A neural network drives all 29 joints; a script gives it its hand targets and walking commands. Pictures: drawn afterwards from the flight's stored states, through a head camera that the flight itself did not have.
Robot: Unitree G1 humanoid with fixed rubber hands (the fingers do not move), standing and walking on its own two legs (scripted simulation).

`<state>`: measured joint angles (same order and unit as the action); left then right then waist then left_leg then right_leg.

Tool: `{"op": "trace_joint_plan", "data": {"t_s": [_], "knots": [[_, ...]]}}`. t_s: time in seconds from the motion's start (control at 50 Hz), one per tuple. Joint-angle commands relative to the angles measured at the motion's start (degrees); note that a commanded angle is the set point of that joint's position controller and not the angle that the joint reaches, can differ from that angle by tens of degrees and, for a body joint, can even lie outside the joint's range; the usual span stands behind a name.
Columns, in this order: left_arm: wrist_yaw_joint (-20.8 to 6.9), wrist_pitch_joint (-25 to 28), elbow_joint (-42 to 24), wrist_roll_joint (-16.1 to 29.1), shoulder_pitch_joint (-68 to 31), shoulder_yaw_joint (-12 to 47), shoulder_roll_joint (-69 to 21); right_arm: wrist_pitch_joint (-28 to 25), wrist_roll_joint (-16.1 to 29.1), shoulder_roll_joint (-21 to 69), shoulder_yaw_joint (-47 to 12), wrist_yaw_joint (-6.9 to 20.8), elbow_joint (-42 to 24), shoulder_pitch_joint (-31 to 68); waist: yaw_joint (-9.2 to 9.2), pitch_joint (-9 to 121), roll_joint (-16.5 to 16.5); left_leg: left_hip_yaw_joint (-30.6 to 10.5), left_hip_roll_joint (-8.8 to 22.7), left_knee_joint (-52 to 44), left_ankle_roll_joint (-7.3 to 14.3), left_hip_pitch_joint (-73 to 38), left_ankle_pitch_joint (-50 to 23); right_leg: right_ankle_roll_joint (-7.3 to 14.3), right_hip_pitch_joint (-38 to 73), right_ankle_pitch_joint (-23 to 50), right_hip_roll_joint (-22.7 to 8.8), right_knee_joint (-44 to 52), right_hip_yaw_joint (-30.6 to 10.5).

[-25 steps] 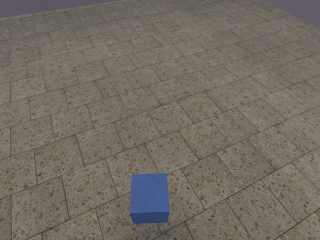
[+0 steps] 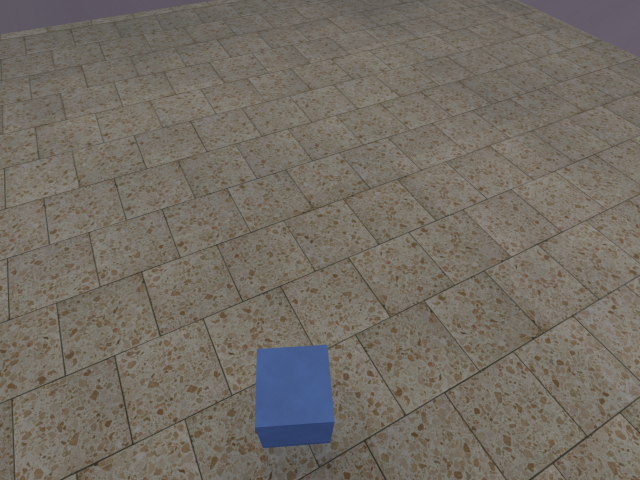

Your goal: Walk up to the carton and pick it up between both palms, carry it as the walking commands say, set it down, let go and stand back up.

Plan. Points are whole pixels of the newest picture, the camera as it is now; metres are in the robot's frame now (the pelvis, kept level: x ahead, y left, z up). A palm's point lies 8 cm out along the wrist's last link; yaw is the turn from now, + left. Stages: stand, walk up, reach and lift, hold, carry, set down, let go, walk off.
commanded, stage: walk up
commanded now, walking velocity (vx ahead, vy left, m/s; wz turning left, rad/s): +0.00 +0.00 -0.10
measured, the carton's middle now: (294, 397) +0.42 +0.04 -0.66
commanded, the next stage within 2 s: stand in 0.14 s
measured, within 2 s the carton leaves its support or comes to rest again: neither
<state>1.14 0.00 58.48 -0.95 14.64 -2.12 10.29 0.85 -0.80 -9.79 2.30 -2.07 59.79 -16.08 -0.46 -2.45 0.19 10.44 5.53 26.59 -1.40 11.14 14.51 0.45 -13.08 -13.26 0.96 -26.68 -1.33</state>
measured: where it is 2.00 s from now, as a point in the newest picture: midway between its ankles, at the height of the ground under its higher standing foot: outside the picture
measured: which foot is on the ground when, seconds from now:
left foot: down 0.00-1.00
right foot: down 0.00-1.00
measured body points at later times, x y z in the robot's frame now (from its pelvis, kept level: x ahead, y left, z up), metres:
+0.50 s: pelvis -0.02 +0.00 -0.02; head +0.05 +0.01 +0.42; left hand +0.13 +0.24 -0.15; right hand +0.13 -0.24 -0.15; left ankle +0.00 +0.12 -0.74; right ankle +0.01 -0.11 -0.74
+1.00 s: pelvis -0.06 +0.01 -0.06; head +0.07 +0.01 +0.37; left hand +0.19 +0.24 -0.18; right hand +0.17 -0.21 -0.18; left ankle -0.01 +0.12 -0.74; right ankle +0.01 -0.12 -0.74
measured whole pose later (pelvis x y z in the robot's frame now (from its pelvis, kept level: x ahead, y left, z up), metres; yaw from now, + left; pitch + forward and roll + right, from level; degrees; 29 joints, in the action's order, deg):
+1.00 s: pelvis -0.06 +0.01 -0.06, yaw +5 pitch +15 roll +0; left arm -2.1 -23.5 30.9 -3.9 -8.9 -5.7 9.7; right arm 22.9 -0.6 -7.4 7.9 0.6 27.0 3.7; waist -3.5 -1.1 0.9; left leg 2.8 1.2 53.9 0.9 48.8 20.0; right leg -0.6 -48.7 -20.7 -2.3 -54.5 1.0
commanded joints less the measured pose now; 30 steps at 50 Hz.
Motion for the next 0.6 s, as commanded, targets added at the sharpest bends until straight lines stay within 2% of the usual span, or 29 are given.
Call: {"op": "trace_joint_plan", "data": {"t_s": [0.0, 0.06, 0.12, 0.24, 0.32, 0.34, 0.36, 0.38, 0.4, 0.44, 0.46, 0.48, 0.52, 0.54, 0.58], "knots": [[0.25, 0.45, -1.97, -0.03, 2.00, -1.18, 5.95, -0.35, -0.13, -4.36, 0.91, -0.14, -1.05, -3.90, -0.23, -0.17, -0.46, -4.20, 4.15, -4.62, 0.68, -4.26, -0.38, 1.05, -5.23, 9.16, -6.23, 5.06, -4.10], [0.23, 0.39, -1.89, -0.07, 2.36, -1.06, 5.22, -0.39, -0.11, -5.12, 1.11, -0.22, -1.25, -3.25, 0.08, -0.39, 1.15, -4.86, 5.48, -6.33, 1.23, -3.34, 0.70, 0.56, -4.19, 10.08, -5.15, 2.91, -2.14], [0.18, 0.43, -1.83, -0.15, 2.76, -1.06, 5.42, -0.27, -0.05, -5.62, 1.41, -0.20, -1.53, -2.64, 0.24, -0.61, 1.76, -4.55, 5.78, -6.38, 1.44, -2.96, 1.09, 0.49, -4.10, 11.65, -5.05, 1.93, -1.94], [0.46, 0.52, -1.74, -0.14, 3.10, -1.05, 6.05, -0.09, 0.15, -4.17, 0.95, -0.15, -1.22, -3.44, -0.10, 0.54, -1.86, -3.02, 3.90, -3.80, 0.60, -4.44, -0.83, 1.07, -3.67, 14.29, -6.53, 4.35, -4.26], [0.55, 0.44, -1.58, -0.06, 2.94, -0.86, 5.67, 0.02, -0.01, -4.02, 0.89, -0.03, -0.82, -4.07, -0.32, 0.01, -1.13, -3.41, 3.95, -4.59, 0.36, -5.25, -0.38, 0.98, -4.01, 12.35, -6.26, 5.37, -4.38], [-2.26, -0.74, -27.70, 2.90, -30.05, 0.58, 6.96, 0.22, 1.82, -7.60, 1.68, -0.26, -33.06, 35.86, 4.55, 4.14, -6.57, -3.77, -5.65, 5.60, 2.83, 15.97, 9.36, 0.60, -11.99, -12.54, -1.87, -2.30, -0.54], [-1.35, -6.19, -22.84, 0.23, -23.06, -0.97, 8.89, 4.75, 0.85, -7.50, 1.83, -0.62, -28.29, 26.71, 2.92, 1.01, -5.96, -5.12, -4.13, 7.22, 3.30, 14.80, 11.63, 0.87, -15.57, -14.18, -2.20, -3.07, 1.58], [-1.19, -9.33, -24.09, 1.48, -19.26, -0.62, 9.21, 7.47, 2.33, -9.85, 2.10, 0.00, -29.50, 24.47, 2.20, 1.93, -1.41, -4.71, -4.24, 8.74, 3.15, 13.96, 10.74, 1.76, -14.13, -12.88, -2.15, -5.32, 2.89], [-1.23, -13.21, -25.69, 2.03, -16.80, -0.06, 9.09, 11.39, 2.90, -10.14, 2.35, 0.80, -29.40, 21.60, 2.17, 4.25, 2.54, -4.60, -4.58, 8.21, 2.85, 13.36, 10.92, 1.74, -12.73, -10.97, -1.82, -6.91, 4.38], [-1.44, -23.59, -25.68, 2.68, -12.90, 1.57, 8.47, 21.32, 2.01, -10.08, 1.04, 1.37, -28.07, 13.74, 0.69, 5.33, 0.53, -7.01, -4.33, 7.62, 3.92, 9.14, 10.22, 1.83, -13.60, -9.07, -1.30, -6.32, 3.67], [-1.29, -27.66, -26.61, 1.89, -8.76, 1.46, 7.55, 25.73, 1.17, -9.70, 1.13, 1.60, -27.31, 7.79, -0.91, 4.88, 0.54, -8.72, -4.80, 8.32, 4.13, 8.97, 5.99, 1.67, -14.18, -4.71, -1.50, -6.93, 2.79], [-1.03, -30.56, -27.06, 1.13, -5.97, 1.20, 7.21, 28.95, 1.53, -8.67, 0.54, 1.72, -26.74, 2.91, -1.73, 5.85, 0.56, -10.06, -5.23, 8.67, 3.73, 8.27, -0.37, 1.30, -12.93, 1.80, -0.94, -7.28, 2.24], [-1.32, -32.71, -28.76, -0.13, -4.19, 1.33, 6.99, 31.31, 1.91, -4.72, 1.36, 1.51, -24.72, -1.44, -2.96, 8.78, -1.08, -11.03, -7.18, 9.85, 2.66, 5.37, -13.99, 0.55, -12.03, 14.33, 0.21, -7.52, 2.06], [-1.61, -32.36, -30.59, -0.70, -4.85, 1.40, 6.39, 30.79, 1.66, -3.47, 1.73, 1.71, -24.82, -1.62, -3.62, 9.58, -1.93, -11.26, -7.84, 10.06, 2.29, 4.90, -16.95, 0.33, -13.03, 17.79, 0.53, -7.82, 2.23], [-2.26, -29.70, -34.94, -1.66, -9.40, 1.51, 5.90, 27.97, 1.32, -2.03, 2.02, 2.36, -27.25, 1.10, -4.06, 12.50, -0.73, -11.41, -8.38, 11.10, 1.70, 7.27, -20.21, 0.23, -15.26, 21.62, 0.86, -9.62, 2.50]]}}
